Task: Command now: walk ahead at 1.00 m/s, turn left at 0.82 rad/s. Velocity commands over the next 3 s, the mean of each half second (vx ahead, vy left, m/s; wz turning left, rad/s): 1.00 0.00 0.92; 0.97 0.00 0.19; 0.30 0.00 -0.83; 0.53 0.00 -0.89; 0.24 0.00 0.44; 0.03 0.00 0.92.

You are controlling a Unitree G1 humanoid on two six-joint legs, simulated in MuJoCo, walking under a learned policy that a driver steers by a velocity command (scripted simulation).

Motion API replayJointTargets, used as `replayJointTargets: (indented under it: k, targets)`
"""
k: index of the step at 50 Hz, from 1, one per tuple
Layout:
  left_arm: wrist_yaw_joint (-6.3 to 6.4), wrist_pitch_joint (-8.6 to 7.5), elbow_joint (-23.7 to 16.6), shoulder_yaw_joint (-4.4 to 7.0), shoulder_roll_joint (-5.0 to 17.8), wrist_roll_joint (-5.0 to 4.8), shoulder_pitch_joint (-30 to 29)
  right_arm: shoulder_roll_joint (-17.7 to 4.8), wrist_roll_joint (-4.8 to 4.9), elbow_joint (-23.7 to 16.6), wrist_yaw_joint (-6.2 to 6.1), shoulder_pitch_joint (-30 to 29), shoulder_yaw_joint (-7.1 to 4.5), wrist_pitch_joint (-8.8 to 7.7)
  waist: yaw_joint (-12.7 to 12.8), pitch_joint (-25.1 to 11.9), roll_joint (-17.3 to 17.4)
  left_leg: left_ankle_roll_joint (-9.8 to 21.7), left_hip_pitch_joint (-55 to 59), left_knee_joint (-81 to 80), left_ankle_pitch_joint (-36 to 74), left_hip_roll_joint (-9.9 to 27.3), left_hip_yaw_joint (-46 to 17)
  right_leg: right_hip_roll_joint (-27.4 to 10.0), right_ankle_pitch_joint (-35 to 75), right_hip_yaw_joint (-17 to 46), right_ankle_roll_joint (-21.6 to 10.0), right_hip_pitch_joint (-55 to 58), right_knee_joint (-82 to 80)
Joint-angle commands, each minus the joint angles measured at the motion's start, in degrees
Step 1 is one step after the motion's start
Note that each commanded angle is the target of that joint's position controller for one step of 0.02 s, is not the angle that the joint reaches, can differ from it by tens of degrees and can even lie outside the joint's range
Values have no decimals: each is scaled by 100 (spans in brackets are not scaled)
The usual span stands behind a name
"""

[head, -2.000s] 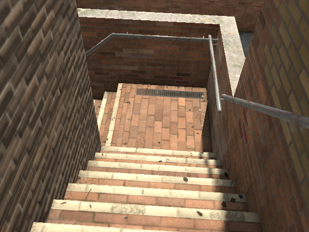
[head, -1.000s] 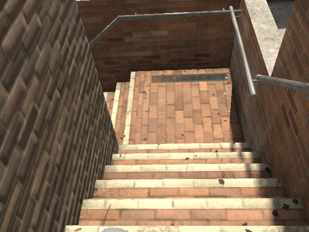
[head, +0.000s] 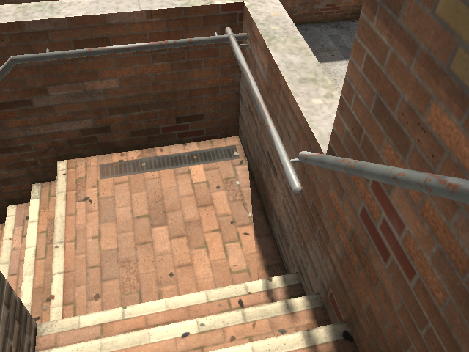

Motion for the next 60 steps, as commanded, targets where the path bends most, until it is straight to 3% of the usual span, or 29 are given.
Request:
replayJointTargets:
  k: [1, 4, 5, 6, 7, 8, 10, 13, 15, 18, 20, 22, 23, 24, 28, 29, 30, 35, 39, 42, 43, 45, 47, 49, 52, 53, 55, 58, 60]
  targets:
    - [131, -190, -506, 26, 481, 25, -1203, 109, -44, 28, -6, 834, 70, 1, -660, 425, -728, 151, 3225, -397, 822, -324, 901, -984, 2153, -91, -196, -2587, -593]
    - [193, 378, -297, 230, 944, 445, -674, -448, -11, 535, -136, 2227, -218, 105, -1014, 125, -519, 828, 3518, -2086, -2648, -394, 914, -1028, 6320, -227, -453, -831, 3169]
    - [244, 549, -487, 224, 824, 418, -1261, -453, -147, 524, -87, 2601, -218, 32, -1593, 502, 163, 1340, 4010, -2990, -2041, 89, 14, -514, 4367, 19, -474, -1782, 6233]
    - [195, 633, -1159, -45, -46, 450, -1843, -1017, 142, 614, -15, 2276, -193, -75, -1079, 1239, 2372, 1110, 4509, -737, 2958, 150, -9, 577, -391, -122, -490, -4619, 7937]
    - [177, 571, -1756, -112, -17, 631, -1639, -1084, 390, 641, -38, 2256, -104, -235, -316, 667, 1667, 1033, 4997, -277, 3868, 316, -1439, 311, 94, 685, -559, -5785, 6407]
    - [97, 462, -1587, -27, 393, 624, -1472, -1034, 283, 674, -32, 2434, -142, -264, -453, 3, 317, 1246, 4959, -486, 998, 711, -2100, -82, 256, 1288, -564, -5733, 5215]
    - [31, 362, -1386, -72, 139, 663, -1137, -765, 281, 602, -150, 2055, -12, -258, 115, -233, -226, 1496, 3988, -292, -978, 673, -2385, -89, 1529, 1544, -297, -5774, 4260]
    - [119, 515, -1251, -117, 227, 527, -1305, -592, -52, 154, -246, 703, 77, -354, 580, -88, 493, 1837, 237, -1323, -2256, 522, -3189, 226, 4425, 1217, 277, -2451, 2028]
    - [36, 373, -1346, -12, 608, 372, -1817, -450, 254, 207, -350, 1079, 87, -497, 341, -31, 26, 1560, 1141, -27, -3376, -5, -2844, 248, 6245, 1473, 91, -2799, 206]
    - [-93, 341, -1622, -191, -43, 203, -1826, -250, 282, 111, -266, 814, 122, -455, 74, 110, 286, 1145, -491, 456, -5103, -865, -1875, 890, 7322, 767, 34, 370, -1674]
    - [-4, 387, -1289, -24, 232, 194, -243, -500, 130, -72, -275, 159, 39, -336, 848, -77, 1035, 1146, -47, 1793, -4266, -790, -2144, 698, 6873, 1348, -253, 1009, -1569]
    - [80, 434, -383, 264, 761, 135, 2319, -251, 213, -268, -191, -682, 38, -234, 2104, -425, 258, 889, -677, 5203, -2215, -1021, -1616, 87, 7018, 1644, -392, 3244, -2620]
    - [15, 445, -693, 187, 522, -160, 1712, 346, 93, -468, -243, -770, 109, -245, 2016, 543, -669, 844, -1326, 7670, -6557, -2041, -890, -769, 6591, 2401, -567, 2382, -4043]
    - [-182, 355, -918, -83, 300, 230, 639, 852, 301, -950, -332, 281, 294, -267, 294, 382, -1585, 927, -2886, 7956, -7375, -1502, -614, -1434, 10387, 2627, 39, 2939, -1114]
    - [-220, 40, -561, -144, 2, 242, 862, 603, -247, -932, -310, -122, 297, -100, -133, 443, -596, 847, -3741, 6392, -4798, -345, -688, -1240, 6763, 2711, 106, 943, -1503]
    - [-149, -14, -574, -124, 274, 286, 718, 560, -245, -1154, -311, -694, 299, -69, -40, 591, -1239, 523, -3803, 5697, -4480, -49, -814, -1672, 6142, 3505, -148, 195, -1716]
    - [-67, -7, -687, -352, -219, 293, 155, 690, -147, -1278, -174, -1079, 426, -96, -360, 1025, -197, 150, -2243, 3300, -2998, -248, -778, -1384, 4026, 3019, -168, -2183, -2368]
    - [7, -168, -509, -329, 260, -29, 398, 329, -102, -824, -59, -1597, 310, -321, 73, 840, -402, 425, -525, 363, 562, -463, -421, -501, 2929, 2252, -393, -1654, -1266]
    - [73, 241, -144, -183, 448, 363, 933, 125, 353, -842, -40, -2170, 266, -295, 883, 816, -1090, 190, 861, -1969, -1671, 79, 204, -549, 4320, 2458, -1362, -252, -613]
    - [87, 418, -100, -55, 440, 312, 878, -505, 54, 477, -163, 1268, -96, -227, -445, 101, 280, 299, 4353, -3357, -1260, -103, 716, 196, 5081, 1660, -1021, -1468, 3713]
    - [74, 443, -267, 140, 710, 222, 366, -622, 26, 604, -127, 1769, -173, -192, -893, -4, 939, 655, 5587, -2978, -1137, 555, 87, 849, 1018, 1390, -977, -2983, 5683]
    - [103, 422, -598, -11, 221, 91, 1132, -637, -2, 555, -28, 1814, -71, -334, -115, -991, 292, 1003, 6686, -915, 765, 2135, -1209, 428, -148, 1929, -843, -4732, 4990]
    - [41, 521, -597, -12, 139, 403, 708, -529, 74, 617, -63, 1581, -136, -566, 196, -373, 366, 1499, 4802, -1579, -3529, 2357, -1841, -93, 825, 2049, -692, -4963, 3597]
    - [60, 736, -819, 51, 107, 500, -73, -109, 34, 550, -103, 890, 23, -716, 481, 729, 157, 1181, 1564, -1682, -2101, 2387, -1186, -126, 3229, 1987, -151, -3384, 1489]
    - [-74, 821, -628, 136, 2, 431, 241, -210, 127, 434, -77, 468, -44, -757, 736, -53, 684, 521, 1181, -599, -1762, 1638, 183, 52, 5620, 1273, -304, -2304, 975]
    - [-571, 408, -391, -446, -1058, 1158, 463, 962, -1148, -199, -25, -26, 645, -858, 429, 78, -184, 288, -335, -984, -4267, 1555, 860, -757, 8009, 1913, -293, -1156, -883]
    - [-769, 215, -202, -209, -452, 1017, 797, -195, -1259, -159, 41, -443, 392, -915, 840, 264, 410, 42, -1797, -363, -5654, 862, 1606, 50, 8056, 896, -126, 1164, -593]
    - [-645, 207, -706, 143, 608, 1092, -418, -854, -485, -110, -207, 515, 292, -767, 312, 759, 97, -248, 978, 946, -4868, 1575, 1018, 35, 5933, 338, -11, -466, -2214]
    - [-525, 285, -351, 302, 695, 1034, 679, -1433, -676, 41, -135, 805, 110, -594, 633, 391, -42, -555, 1904, 2492, -3977, 1688, 709, -18, 6301, 331, -376, 395, -3451]
Next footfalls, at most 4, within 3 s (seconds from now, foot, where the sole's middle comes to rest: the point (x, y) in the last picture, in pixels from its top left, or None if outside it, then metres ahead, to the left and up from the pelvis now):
0.10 left None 0.12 0.08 -0.89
0.46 right None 0.41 -0.05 -1.09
0.86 left None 0.58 0.30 -1.29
1.22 right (189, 344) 0.85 0.18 -1.49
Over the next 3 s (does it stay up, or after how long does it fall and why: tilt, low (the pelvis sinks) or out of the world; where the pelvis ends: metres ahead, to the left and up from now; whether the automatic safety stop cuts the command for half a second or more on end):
stays up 1.41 0.26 -1.13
